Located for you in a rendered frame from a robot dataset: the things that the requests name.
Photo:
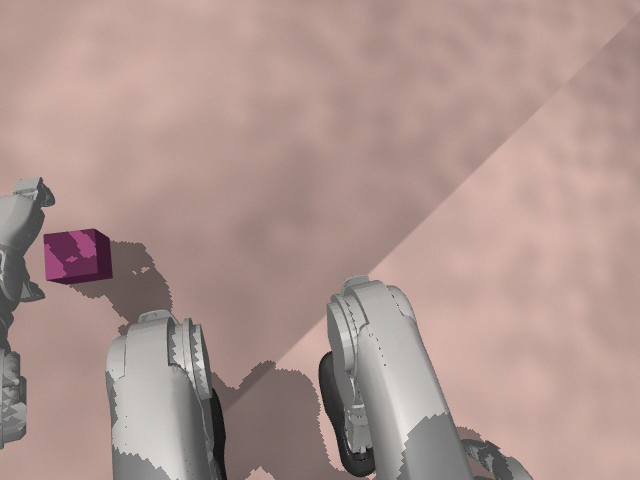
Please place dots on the left robot hand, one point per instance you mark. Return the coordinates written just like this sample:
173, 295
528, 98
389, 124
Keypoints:
21, 219

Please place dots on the cube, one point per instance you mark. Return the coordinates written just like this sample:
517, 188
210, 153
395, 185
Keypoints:
77, 256

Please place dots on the left robot arm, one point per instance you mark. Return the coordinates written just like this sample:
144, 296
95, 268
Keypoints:
13, 387

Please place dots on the right robot hand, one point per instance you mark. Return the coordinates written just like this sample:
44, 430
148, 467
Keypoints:
492, 459

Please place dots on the left robot foot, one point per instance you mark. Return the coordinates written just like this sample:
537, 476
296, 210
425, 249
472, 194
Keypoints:
219, 436

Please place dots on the right robot foot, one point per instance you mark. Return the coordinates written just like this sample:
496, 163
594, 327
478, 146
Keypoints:
359, 465

